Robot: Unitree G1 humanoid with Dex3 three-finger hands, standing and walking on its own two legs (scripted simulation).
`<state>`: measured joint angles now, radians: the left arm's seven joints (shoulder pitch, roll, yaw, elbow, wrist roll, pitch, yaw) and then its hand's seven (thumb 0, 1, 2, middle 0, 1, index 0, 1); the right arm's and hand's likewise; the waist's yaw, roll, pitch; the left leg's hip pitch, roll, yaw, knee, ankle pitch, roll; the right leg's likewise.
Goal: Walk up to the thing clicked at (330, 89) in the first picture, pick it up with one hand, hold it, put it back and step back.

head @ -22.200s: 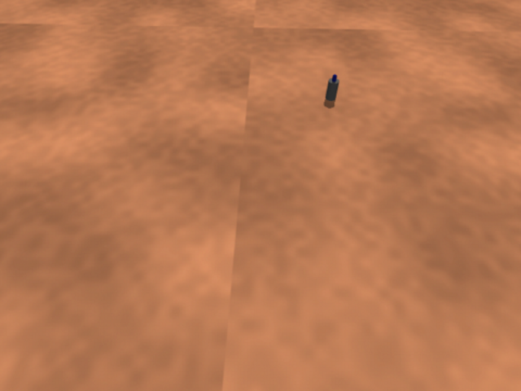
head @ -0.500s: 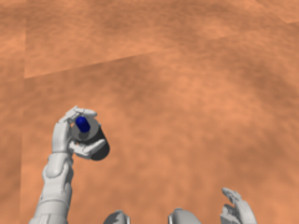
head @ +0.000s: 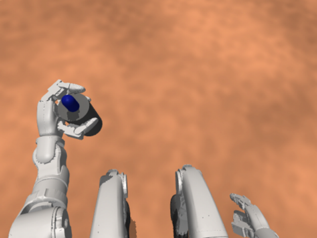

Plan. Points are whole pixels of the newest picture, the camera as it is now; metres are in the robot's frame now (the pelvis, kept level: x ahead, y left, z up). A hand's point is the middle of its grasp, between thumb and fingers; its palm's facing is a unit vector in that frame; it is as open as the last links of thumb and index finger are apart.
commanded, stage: crouch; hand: left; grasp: from the side
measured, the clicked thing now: (80, 113) +0.41 +0.18 -0.03
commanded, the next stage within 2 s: lower in 1.10 s
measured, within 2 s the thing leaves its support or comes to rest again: neither
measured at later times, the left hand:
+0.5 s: hand (93, 127) +0.43 +0.19 -0.21, palm faces +0.08 -1.00 -0.02, open 9.9 cm
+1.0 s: hand (96, 130) +0.45 +0.20 -0.29, palm faces +0.05 -1.00 -0.02, open 9.9 cm
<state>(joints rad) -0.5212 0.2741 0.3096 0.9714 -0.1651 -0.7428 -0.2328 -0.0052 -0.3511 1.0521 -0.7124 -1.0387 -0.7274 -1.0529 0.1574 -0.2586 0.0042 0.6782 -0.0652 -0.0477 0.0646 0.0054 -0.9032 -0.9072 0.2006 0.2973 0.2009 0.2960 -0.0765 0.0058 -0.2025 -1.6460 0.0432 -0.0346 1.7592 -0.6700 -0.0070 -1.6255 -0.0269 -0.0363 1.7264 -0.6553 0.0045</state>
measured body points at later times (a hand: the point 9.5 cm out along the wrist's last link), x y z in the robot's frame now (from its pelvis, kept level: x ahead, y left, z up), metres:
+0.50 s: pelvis -0.05 +0.00 -0.17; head +0.16 +0.04 +0.23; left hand +0.42 +0.25 -0.20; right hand +0.03 -0.27 -0.29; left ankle +0.05 +0.12 -0.50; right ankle +0.06 -0.13 -0.50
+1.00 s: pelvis -0.04 +0.01 -0.22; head +0.18 +0.07 +0.16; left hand +0.44 +0.25 -0.29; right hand +0.04 -0.28 -0.32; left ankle +0.05 +0.12 -0.50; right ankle +0.06 -0.13 -0.50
